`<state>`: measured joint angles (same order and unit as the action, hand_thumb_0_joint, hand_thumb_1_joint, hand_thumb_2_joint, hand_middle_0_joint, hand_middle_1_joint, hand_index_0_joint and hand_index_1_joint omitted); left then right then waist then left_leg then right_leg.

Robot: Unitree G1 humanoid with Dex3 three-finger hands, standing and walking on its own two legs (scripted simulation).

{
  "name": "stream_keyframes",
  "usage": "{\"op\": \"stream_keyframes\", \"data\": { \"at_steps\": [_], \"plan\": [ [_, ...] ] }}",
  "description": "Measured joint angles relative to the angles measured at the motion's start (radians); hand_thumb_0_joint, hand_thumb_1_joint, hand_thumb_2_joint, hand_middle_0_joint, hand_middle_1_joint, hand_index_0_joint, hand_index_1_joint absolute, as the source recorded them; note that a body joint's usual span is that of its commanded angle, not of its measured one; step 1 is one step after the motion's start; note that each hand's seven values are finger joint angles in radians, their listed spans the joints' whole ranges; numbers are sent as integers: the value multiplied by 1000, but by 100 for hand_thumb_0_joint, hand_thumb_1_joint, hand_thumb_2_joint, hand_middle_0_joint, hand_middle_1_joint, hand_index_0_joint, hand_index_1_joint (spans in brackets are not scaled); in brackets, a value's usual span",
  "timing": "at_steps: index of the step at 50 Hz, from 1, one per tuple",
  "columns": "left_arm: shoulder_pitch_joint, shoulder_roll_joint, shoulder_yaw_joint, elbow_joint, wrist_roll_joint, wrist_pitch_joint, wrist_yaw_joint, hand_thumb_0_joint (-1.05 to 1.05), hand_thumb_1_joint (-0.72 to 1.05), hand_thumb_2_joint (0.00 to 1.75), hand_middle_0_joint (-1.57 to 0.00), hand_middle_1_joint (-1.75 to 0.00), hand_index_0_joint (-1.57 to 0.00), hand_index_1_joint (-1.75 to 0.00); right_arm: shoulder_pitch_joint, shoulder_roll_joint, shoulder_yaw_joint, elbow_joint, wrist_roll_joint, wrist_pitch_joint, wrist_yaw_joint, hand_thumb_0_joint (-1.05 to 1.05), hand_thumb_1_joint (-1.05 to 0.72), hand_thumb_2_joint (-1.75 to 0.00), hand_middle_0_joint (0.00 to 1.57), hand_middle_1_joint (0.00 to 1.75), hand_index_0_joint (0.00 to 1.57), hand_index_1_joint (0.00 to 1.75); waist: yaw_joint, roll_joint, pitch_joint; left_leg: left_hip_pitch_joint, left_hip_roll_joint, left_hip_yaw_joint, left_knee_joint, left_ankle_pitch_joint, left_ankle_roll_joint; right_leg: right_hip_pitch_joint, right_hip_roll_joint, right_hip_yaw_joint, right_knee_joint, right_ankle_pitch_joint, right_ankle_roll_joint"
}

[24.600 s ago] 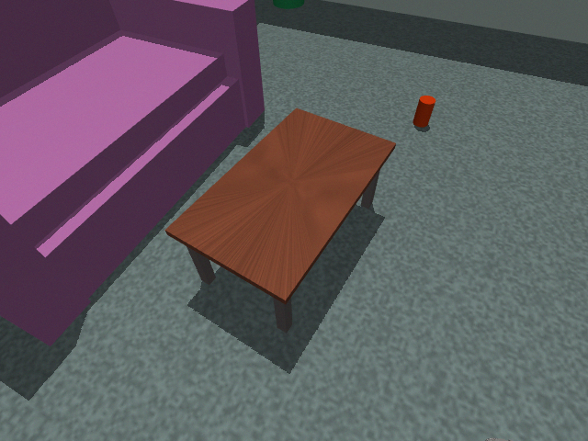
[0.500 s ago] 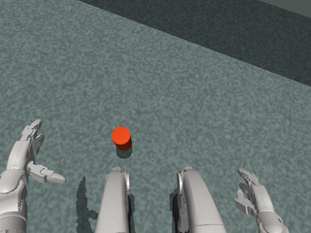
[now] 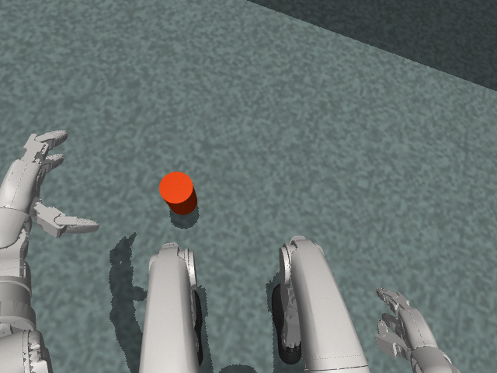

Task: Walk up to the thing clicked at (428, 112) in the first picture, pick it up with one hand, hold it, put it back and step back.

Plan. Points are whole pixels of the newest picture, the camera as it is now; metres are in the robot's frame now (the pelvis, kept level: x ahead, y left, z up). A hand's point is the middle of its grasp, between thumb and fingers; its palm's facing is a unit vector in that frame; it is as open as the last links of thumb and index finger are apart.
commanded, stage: rise first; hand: left
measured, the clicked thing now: (180, 194) +0.47 +0.15 -0.42
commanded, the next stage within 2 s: none
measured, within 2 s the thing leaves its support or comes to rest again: neither
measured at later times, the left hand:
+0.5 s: hand (88, 194) +0.40 +0.27 -0.12, palm faces -0.23 -0.78 -0.59, open 14.9 cm
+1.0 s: hand (97, 191) +0.40 +0.26 -0.13, palm faces -0.27 -0.71 -0.65, open 14.5 cm
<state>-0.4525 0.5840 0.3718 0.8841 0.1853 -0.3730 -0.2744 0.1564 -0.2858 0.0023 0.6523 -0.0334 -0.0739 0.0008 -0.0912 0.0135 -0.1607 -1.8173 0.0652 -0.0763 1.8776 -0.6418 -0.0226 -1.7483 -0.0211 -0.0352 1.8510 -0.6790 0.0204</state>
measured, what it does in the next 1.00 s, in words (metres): stands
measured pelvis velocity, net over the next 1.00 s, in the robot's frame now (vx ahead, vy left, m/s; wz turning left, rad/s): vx -0.01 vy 0.00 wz -0.02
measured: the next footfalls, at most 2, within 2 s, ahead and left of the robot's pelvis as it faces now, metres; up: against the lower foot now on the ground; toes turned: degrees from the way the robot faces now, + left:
none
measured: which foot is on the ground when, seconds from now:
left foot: down 0.00-1.00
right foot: down 0.00-1.00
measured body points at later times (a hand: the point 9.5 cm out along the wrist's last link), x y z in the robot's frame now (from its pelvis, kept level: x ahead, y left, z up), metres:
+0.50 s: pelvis -0.01 +0.00 -0.03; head +0.19 +0.04 +0.37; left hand +0.40 +0.31 -0.08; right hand +0.11 -0.27 -0.16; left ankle +0.08 +0.13 -0.46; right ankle +0.07 -0.13 -0.46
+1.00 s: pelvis -0.01 +0.00 -0.05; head +0.19 +0.04 +0.35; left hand +0.41 +0.30 -0.10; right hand +0.10 -0.27 -0.17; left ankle +0.08 +0.13 -0.46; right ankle +0.07 -0.13 -0.46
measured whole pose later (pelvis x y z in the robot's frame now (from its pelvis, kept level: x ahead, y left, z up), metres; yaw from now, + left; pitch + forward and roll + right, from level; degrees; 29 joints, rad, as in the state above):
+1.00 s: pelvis -0.01 +0.00 -0.05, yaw -1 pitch +33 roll -5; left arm -0.54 0.60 0.24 0.84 0.46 -0.35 -0.10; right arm 0.15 -0.27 -0.01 0.64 -0.04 0.03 0.05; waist -0.10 0.01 -0.15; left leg -1.98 0.06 -0.10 2.03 -0.64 -0.02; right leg -1.90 -0.02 -0.04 2.00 -0.68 0.03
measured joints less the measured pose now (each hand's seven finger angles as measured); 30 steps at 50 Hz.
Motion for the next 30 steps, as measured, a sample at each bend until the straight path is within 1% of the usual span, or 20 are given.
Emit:
{"op": "stream_keyframes", "data": {
  "at_steps": [6,21,26,30],
  "plan": [
    [-15,5,-17,-8,57,0,43,-1,-49,72,-3,-69,-4,-67,-6,3,-3,-3,-4,30,12,0,-84,-89,20,31,20,30,-2,-2,1,-35,1,-4,32,-3,2,-33,3,-1,29,-2,2],
    [-55,11,-80,-12,161,-4,117,-1,-47,74,-3,-77,-6,-73,-21,18,-2,-8,-8,79,33,0,-85,-89,20,31,20,30,-4,-4,8,-101,-4,-12,95,0,5,-93,2,-2,88,0,6],
    [-69,12,-96,-9,193,-4,135,-1,-46,75,-4,-80,-7,-74,-19,18,0,-10,-10,88,37,0,-86,-89,20,30,20,30,-8,-2,10,-122,-5,-15,113,1,5,-113,2,-2,106,0,6],
    [-80,14,-100,-9,220,-7,149,-1,-45,77,-4,-82,-7,-76,-18,17,0,-10,-11,94,41,0,-87,-89,21,30,20,30,-10,-2,12,-138,-5,-17,128,0,4,-129,3,-3,121,-1,6]
  ]
}}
